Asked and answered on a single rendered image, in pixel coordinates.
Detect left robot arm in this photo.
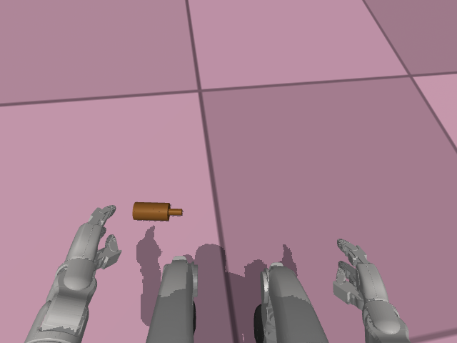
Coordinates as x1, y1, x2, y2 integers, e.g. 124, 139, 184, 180
24, 259, 97, 343

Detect right robot arm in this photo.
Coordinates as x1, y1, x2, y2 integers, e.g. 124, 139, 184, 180
362, 300, 411, 343

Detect right robot hand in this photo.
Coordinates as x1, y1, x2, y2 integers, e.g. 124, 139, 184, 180
333, 239, 389, 310

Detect bottle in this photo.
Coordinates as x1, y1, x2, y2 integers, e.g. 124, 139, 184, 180
133, 202, 182, 221

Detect left robot hand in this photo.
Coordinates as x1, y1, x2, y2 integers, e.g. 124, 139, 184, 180
65, 205, 121, 270

